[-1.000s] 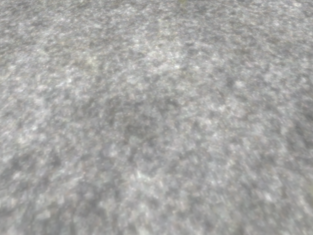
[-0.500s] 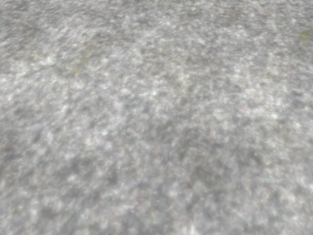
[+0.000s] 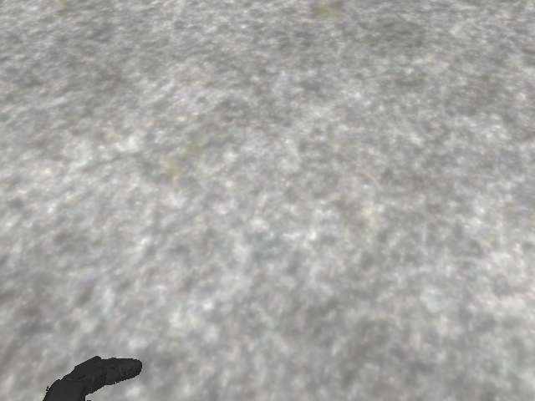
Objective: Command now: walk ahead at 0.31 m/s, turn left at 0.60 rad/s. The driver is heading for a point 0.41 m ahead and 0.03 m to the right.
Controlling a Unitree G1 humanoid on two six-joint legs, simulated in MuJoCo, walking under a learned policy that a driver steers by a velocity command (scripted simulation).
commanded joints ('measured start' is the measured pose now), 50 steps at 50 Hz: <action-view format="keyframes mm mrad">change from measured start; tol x32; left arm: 1 373 228 65 12 21 -44 38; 50 285 193 84 21 -21 88 24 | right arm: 1 -85 -110 -21 -112 33 -29 3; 50 -358 -62 5 -182 1 84 -17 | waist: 1 223 5 -265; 22 110 -113 -88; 25 121 394 -88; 50 106 -56 5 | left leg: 1 -297 96 -42 542 645 -43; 2 -528 -64 88 858 -262 -68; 23 -243 126 278 99 154 -62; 25 -106 525 -314 -144 512 94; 43 -166 423 116 4 605 100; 47 -579 76 314 425 -138 -107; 50 -595 139 172 656 -38 -112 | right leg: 1 651 -207 169 -59 282 -86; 3 748 -475 480 10 866 -225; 20 278 -326 -90 -190 35 -160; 25 -75 -52 -243 378 -605 62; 42 188 -3 -74 184 -422 -9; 47 370 -369 500 -243 274 -254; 50 348 -247 323 -227 181 -262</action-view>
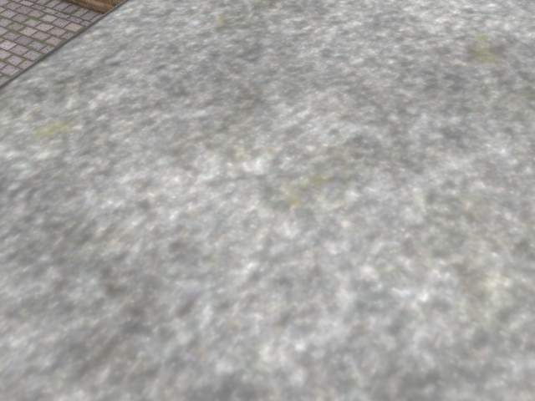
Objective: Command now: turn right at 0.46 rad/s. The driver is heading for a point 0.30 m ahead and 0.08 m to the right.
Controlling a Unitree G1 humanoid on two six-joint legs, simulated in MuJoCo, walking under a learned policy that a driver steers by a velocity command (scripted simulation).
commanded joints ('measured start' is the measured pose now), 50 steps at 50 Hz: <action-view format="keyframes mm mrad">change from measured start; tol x32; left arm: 1 -60 170 47 -75 -10 0 17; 50 -69 118 3 -82 -10 -82 -3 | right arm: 1 -26 -91 -24 -73 -3 -19 9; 50 251 -103 -6 12 -12 -68 50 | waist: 1 -40 -125 -8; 16 -66 -158 -89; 18 -25 204 -115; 40 -80 109 35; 44 69 -409 -232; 50 -73 -120 -108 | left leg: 1 -162 17 -87 166 47 -20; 16 246 -30 -83 -509 220 -11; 19 305 424 -572 -703 28 199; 33 399 318 -130 -780 39 159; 42 199 257 141 -304 596 89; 44 -291 25 122 280 -127 -14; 50 -89 113 -17 228 172 -20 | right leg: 1 76 -248 315 -241 464 -174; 16 -41 -123 448 -89 382 -58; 18 -308 130 167 211 -210 44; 24 -415 -2 73 561 -20 74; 39 -267 -64 -91 119 -14 11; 43 343 -163 172 -165 -137 -78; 44 460 -437 681 -314 58 -183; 50 160 -224 121 -229 980 -105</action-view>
